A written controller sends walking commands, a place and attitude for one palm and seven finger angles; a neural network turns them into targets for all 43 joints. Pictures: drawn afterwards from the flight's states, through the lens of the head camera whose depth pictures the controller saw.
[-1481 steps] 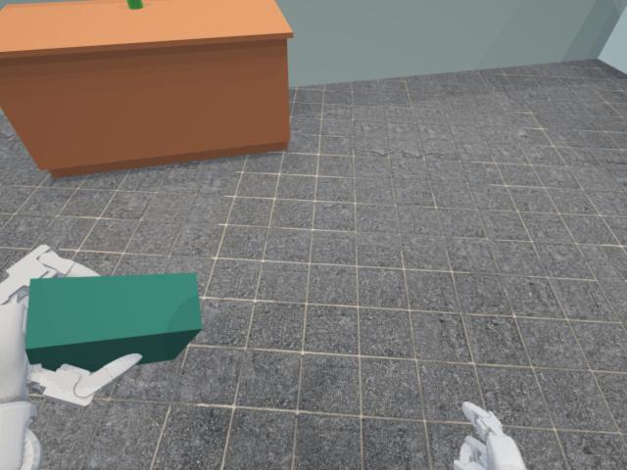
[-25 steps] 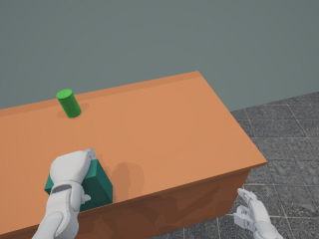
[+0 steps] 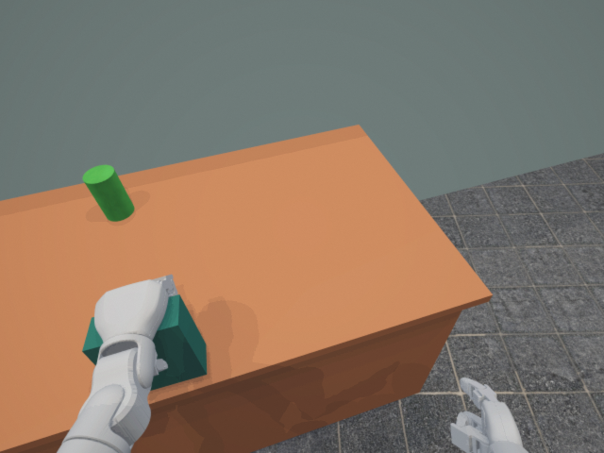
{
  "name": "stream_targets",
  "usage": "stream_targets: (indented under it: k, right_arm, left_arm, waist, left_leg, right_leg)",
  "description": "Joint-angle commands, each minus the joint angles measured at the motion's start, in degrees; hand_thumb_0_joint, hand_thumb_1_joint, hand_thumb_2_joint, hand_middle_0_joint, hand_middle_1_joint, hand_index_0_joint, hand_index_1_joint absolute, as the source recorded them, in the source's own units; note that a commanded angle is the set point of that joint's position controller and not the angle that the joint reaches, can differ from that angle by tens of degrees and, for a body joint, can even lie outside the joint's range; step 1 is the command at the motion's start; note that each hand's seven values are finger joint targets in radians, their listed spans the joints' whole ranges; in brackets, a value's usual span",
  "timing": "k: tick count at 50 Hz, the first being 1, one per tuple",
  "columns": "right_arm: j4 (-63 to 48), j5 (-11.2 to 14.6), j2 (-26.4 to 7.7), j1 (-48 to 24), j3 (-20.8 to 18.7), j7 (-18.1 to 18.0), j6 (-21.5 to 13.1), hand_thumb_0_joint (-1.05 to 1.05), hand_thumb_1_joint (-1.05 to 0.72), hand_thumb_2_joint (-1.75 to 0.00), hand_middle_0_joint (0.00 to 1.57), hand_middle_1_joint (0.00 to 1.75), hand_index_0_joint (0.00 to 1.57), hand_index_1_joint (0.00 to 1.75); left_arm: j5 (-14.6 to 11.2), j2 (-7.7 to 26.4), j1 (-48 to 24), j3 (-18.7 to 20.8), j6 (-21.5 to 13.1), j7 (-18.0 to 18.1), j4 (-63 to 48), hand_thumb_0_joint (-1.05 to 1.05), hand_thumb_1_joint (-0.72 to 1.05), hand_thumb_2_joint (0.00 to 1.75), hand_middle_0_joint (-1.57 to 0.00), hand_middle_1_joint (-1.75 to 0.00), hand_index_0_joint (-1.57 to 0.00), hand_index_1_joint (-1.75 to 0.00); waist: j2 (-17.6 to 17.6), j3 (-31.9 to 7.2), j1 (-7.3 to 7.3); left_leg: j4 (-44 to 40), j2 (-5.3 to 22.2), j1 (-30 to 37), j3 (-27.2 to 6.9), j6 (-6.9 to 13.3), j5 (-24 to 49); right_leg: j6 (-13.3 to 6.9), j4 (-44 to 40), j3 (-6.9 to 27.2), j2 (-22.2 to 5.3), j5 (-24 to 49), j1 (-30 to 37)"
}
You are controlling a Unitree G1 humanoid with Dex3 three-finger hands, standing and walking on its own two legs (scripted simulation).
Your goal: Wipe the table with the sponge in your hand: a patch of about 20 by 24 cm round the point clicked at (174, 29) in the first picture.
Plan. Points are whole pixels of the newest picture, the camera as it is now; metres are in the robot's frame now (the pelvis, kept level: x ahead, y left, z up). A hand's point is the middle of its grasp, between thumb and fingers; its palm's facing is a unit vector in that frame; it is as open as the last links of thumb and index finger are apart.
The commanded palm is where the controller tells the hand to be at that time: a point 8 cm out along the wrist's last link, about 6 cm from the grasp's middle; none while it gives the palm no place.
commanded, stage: move the sponge above the wiping area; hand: left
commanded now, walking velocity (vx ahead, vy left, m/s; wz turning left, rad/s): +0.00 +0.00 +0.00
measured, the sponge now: (157, 355) +0.24 +0.27 -0.05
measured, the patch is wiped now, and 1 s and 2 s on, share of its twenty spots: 0.00 0.00 0.10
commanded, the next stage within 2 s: lower the sponge onto the table in 0.58 s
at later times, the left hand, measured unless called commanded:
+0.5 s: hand (145, 328) +0.25 +0.27 +0.02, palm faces -0.04 -0.11 -0.99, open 10.0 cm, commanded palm +0.22 +0.26 +0.08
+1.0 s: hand (153, 328) +0.25 +0.26 +0.02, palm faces -0.05 -0.11 -0.99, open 10.0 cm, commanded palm +0.22 +0.25 +0.08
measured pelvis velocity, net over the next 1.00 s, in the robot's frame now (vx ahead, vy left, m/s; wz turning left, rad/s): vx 0.00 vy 0.00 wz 0.00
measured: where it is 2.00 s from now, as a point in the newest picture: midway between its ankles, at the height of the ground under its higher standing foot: outside the picture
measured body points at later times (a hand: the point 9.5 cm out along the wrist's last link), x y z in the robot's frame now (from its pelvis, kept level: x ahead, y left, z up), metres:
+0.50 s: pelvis +0.01 +0.01 +0.00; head +0.00 -0.02 +0.45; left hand +0.25 +0.27 +0.07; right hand +0.25 -0.20 -0.09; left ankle -0.02 +0.11 -0.74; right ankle +0.02 -0.11 -0.74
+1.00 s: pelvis +0.00 +0.00 +0.00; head -0.01 -0.04 +0.45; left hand +0.25 +0.26 +0.07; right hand +0.23 -0.21 -0.10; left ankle -0.02 +0.11 -0.74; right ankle +0.02 -0.11 -0.74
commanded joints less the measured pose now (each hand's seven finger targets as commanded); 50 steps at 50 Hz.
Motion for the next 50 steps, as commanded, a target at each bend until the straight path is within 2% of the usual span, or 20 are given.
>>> stream_targets:
  k: [1, 7, 13, 14, 15, 19, 23, 28, 29, 30, 33, 34, 35, 39, 40, 43, 44, 46, 49, 50]
  right_arm:
    - [-9.64, 0.14, -6.07, -10.83, -2.00, -0.23, -2.94, 0.00, -0.90, -0.90, 0.20, 0.30, 0.20, 0.30]
    - [-10.36, 0.22, -6.17, -11.17, -2.19, 0.04, -2.92, 0.00, -0.90, -0.90, 0.20, 0.30, 0.20, 0.30]
    - [-10.52, -0.05, -6.29, -11.16, -1.84, 0.14, -2.28, 0.00, -0.90, -0.90, 0.20, 0.30, 0.20, 0.30]
    - [-10.21, -0.05, -6.63, -11.43, -1.87, 0.10, -1.99, 0.00, -0.90, -0.90, 0.20, 0.30, 0.20, 0.30]
    - [-10.97, -0.06, -6.03, -11.55, -1.75, 0.21, -2.07, 0.00, -0.90, -0.90, 0.20, 0.30, 0.20, 0.30]
    - [-11.10, -0.33, -6.20, -12.20, -1.75, 0.68, -1.86, 0.00, -0.90, -0.90, 0.20, 0.30, 0.20, 0.30]
    - [-11.39, -0.19, -5.74, -12.28, -1.85, 1.43, -1.80, 0.00, -0.90, -0.90, 0.20, 0.30, 0.20, 0.30]
    - [-10.83, -0.04, -5.89, -13.01, -1.32, 1.25, -1.07, 0.00, -0.90, -0.90, 0.20, 0.30, 0.20, 0.30]
    - [-10.79, -0.11, -6.23, -13.56, -1.12, 1.10, -0.79, 0.00, -0.90, -0.90, 0.20, 0.30, 0.20, 0.30]
    - [-11.01, -0.05, -5.77, -13.45, -1.07, 0.96, -0.74, 0.00, -0.90, -0.90, 0.20, 0.30, 0.20, 0.30]
    - [-10.74, -0.17, -5.62, -13.49, -1.06, 0.81, -0.94, 0.00, -0.90, -0.90, 0.20, 0.30, 0.20, 0.30]
    - [-10.79, -0.29, -5.85, -13.66, -1.11, 0.64, -0.88, 0.00, -0.90, -0.90, 0.20, 0.30, 0.20, 0.30]
    - [-11.11, -0.19, -5.35, -13.60, -0.98, 0.54, -1.01, 0.00, -0.90, -0.90, 0.20, 0.30, 0.20, 0.30]
    - [-10.55, -0.25, -5.75, -13.28, -1.02, 0.72, -1.04, 0.00, -0.90, -0.90, 0.20, 0.30, 0.20, 0.30]
    - [-10.80, 0.01, -5.41, -13.42, -0.95, 0.69, -0.86, 0.00, -0.90, -0.90, 0.20, 0.30, 0.20, 0.30]
    - [-10.41, 0.24, -5.77, -13.85, -0.88, 0.66, -0.63, 0.00, -0.90, -0.90, 0.20, 0.30, 0.20, 0.30]
    - [-10.48, 0.11, -6.20, -14.04, -0.93, 0.65, -0.54, 0.00, -0.90, -0.90, 0.20, 0.30, 0.20, 0.30]
    - [-11.39, 0.31, -5.74, -14.29, -0.87, 0.83, -0.60, 0.00, -0.90, -0.90, 0.20, 0.30, 0.20, 0.30]
    - [-11.56, 0.09, -6.20, -14.41, -1.04, 0.97, -0.63, 0.00, -0.90, -0.90, 0.20, 0.30, 0.20, 0.30]
    - [-11.68, 0.15, -5.75, -14.06, -1.09, 0.94, -0.68, 0.00, -0.90, -0.90, 0.20, 0.30, 0.20, 0.30]
  left_arm:
    - [1.78, 11.43, -16.93, 6.14, 0.87, 4.80, -10.42, 0.00, 0.10, 1.30, -1.20, -1.60, -1.20, -1.60]
    - [0.71, 9.09, -15.05, 3.78, 2.46, 4.12, -11.17, 0.00, 0.10, 1.30, -1.20, -1.60, -1.20, -1.60]
    - [1.13, 9.61, -15.13, 3.85, 2.82, 3.17, -11.05, 0.00, 0.10, 1.30, -1.20, -1.60, -1.20, -1.60]
    - [1.20, 12.34, -16.55, 6.40, 2.78, 3.31, -12.32, 0.00, 0.10, 1.30, -1.20, -1.60, -1.20, -1.60]
    - [1.21, 9.55, -15.73, 3.82, 2.80, 3.18, -13.21, 0.00, 0.10, 1.30, -1.20, -1.60, -1.20, -1.60]
    - [1.90, 11.18, -14.28, 5.32, 2.89, 3.41, -15.83, 0.00, 0.10, 1.30, -1.20, -1.60, -1.20, -1.60]
    - [1.80, 7.41, -11.42, 1.81, 3.33, 3.01, -16.98, 0.00, 0.10, 1.30, -1.20, -1.60, -1.20, -1.60]
    - [1.41, 8.22, -11.98, 2.22, 4.60, 2.34, -15.13, 0.00, 0.10, 1.30, -1.20, -1.60, -1.20, -1.60]
    - [1.65, 9.85, -14.62, 3.33, 4.74, 2.29, -16.47, 0.00, 0.10, 1.30, -1.20, -1.60, -1.20, -1.60]
    - [1.89, 8.03, -16.25, 1.47, 4.78, 2.22, -16.43, 0.00, 0.10, 1.30, -1.20, -1.60, -1.20, -1.60]
    - [2.71, 8.56, -17.45, 1.53, 4.13, 2.45, -16.28, 0.00, 0.10, 1.30, -1.20, -1.60, -1.20, -1.60]
    - [2.71, 10.72, -18.00, 3.54, 3.91, 2.64, -17.52, 0.00, 0.10, 1.30, -1.20, -1.60, -1.20, -1.60]
    - [2.66, 8.15, -19.13, 1.03, 3.65, 2.62, -17.74, 0.00, 0.10, 1.30, -1.20, -1.60, -1.20, -1.60]
    - [2.39, 9.70, -16.14, 3.31, 3.82, 2.86, -15.07, 0.00, 0.10, 1.30, -1.20, -1.60, -1.20, -1.60]
    - [1.99, 7.77, -15.58, 1.78, 4.23, 2.67, -14.09, 0.00, 0.10, 1.30, -1.20, -1.60, -1.20, -1.60]
    - [1.65, 8.68, -15.16, 2.74, 5.27, 2.49, -11.53, 0.00, 0.10, 1.30, -1.20, -1.60, -1.20, -1.60]
    - [1.39, 11.03, -14.15, 5.24, 5.42, 2.51, -12.44, 0.00, 0.10, 1.30, -1.20, -1.60, -1.20, -1.60]
    - [1.15, 8.64, -12.84, 3.16, 5.57, 2.17, -13.63, 0.00, 0.10, 1.30, -1.20, -1.60, -1.20, -1.60]
    - [1.30, 10.62, -10.95, 4.89, 5.40, 2.11, -15.40, 0.00, 0.10, 1.30, -1.20, -1.60, -1.20, -1.60]
    - [1.16, 8.49, -11.86, 2.84, 5.24, 2.03, -15.73, 0.00, 0.10, 1.30, -1.20, -1.60, -1.20, -1.60]
  waist:
    - [-0.60, -12.78, 0.52]
    - [-1.31, -15.43, 0.52]
    - [-4.28, -13.29, 0.17]
    - [-3.00, -13.76, 0.51]
    - [-1.58, -13.72, 0.58]
    - [0.25, -14.67, 1.39]
    - [-0.44, -14.53, 1.01]
    - [-3.98, -11.34, 0.63]
    - [-2.65, -11.21, 0.67]
    - [-3.08, -11.36, 0.22]
    - [-1.87, -13.50, 0.58]
    - [-0.28, -13.96, 1.01]
    - [0.38, -14.28, 0.50]
    - [-0.75, -13.81, 1.24]
    - [-1.66, -13.20, 0.80]
    - [-5.04, -11.51, 0.73]
    - [-4.01, -12.60, 1.48]
    - [-4.74, -13.23, 1.44]
    - [-2.64, -13.64, 1.76]
    - [-2.56, -13.19, 1.05]
  left_leg:
    - [-2.64, -0.61, 0.00, -3.89, -0.17, 12.83]
    - [-1.84, -0.40, 1.34, -4.25, -0.27, 16.01]
    - [-1.77, -0.31, 0.60, -4.61, -0.02, 15.66]
    - [-2.05, -0.35, 0.97, -4.88, -0.31, 15.69]
    - [-2.02, -0.37, 1.17, -4.51, -0.21, 16.04]
    - [-1.91, -0.24, 2.39, -5.30, -0.89, 18.67]
    - [-1.44, 0.22, 3.26, -5.37, -1.17, 21.14]
    - [-2.28, -0.14, 1.48, -5.30, -0.72, 16.64]
    - [-2.68, -0.30, 1.57, -5.62, -0.66, 15.14]
    - [-2.51, -0.28, 1.63, -5.11, -0.32, 14.44]
    - [-2.28, -0.44, 2.60, -5.15, -0.40, 15.29]
    - [-2.63, -0.53, 2.80, -5.60, -0.43, 14.79]
    - [-2.40, -0.47, 3.10, -5.24, -0.43, 15.05]
    - [-2.65, -0.73, 2.18, -5.41, -0.56, 14.84]
    - [-2.60, -0.71, 1.64, -4.71, -0.23, 14.09]
    - [-2.78, -0.81, 0.50, -4.35, 0.00, 13.05]
    - [-2.96, -1.04, 0.49, -4.63, 0.01, 12.73]
    - [-2.81, -1.02, 0.49, -4.20, 0.23, 13.84]
    - [-2.65, -1.22, 0.70, -4.60, 0.17, 14.17]
    - [-2.36, -1.04, 0.72, -3.93, 0.46, 14.03]
  right_leg:
    - [-3.61, -2.13, 3.75, -0.30, 8.55, 7.53]
    - [-3.57, -1.18, 3.23, -0.50, 11.79, 8.67]
    - [-3.41, -1.23, 3.13, -0.50, 12.02, 8.01]
    - [-3.78, -1.44, 4.42, -0.22, 11.76, 8.40]
    - [-3.62, -1.19, 3.34, -0.52, 11.86, 8.66]
    - [-4.15, -0.86, 4.19, -0.16, 13.45, 9.05]
    - [-4.01, -0.51, 3.28, -0.20, 14.51, 8.56]
    - [-3.83, -1.58, 3.67, -0.19, 11.85, 8.04]
    - [-4.09, -2.08, 4.78, 0.10, 10.37, 7.82]
    - [-3.84, -1.85, 3.77, -0.16, 9.57, 7.67]
    - [-3.99, -1.52, 3.76, -0.16, 10.18, 8.20]
    - [-4.24, -1.77, 4.82, 0.24, 9.25, 8.54]
    - [-4.08, -1.47, 3.75, -0.03, 9.45, 8.51]
    - [-4.37, -1.94, 4.91, 0.24, 10.12, 8.96]
    - [-4.00, -2.08, 4.22, -0.10, 9.95, 9.06]
    - [-3.71, -2.63, 4.64, -0.40, 10.38, 8.87]
    - [-3.92, -2.69, 5.83, -0.21, 10.13, 9.93]
    - [-3.67, -2.04, 4.89, -0.62, 12.20, 10.89]
    - [-3.90, -1.99, 6.20, -0.44, 12.84, 11.12]
    - [-3.70, -1.82, 5.25, -0.65, 13.11, 10.75]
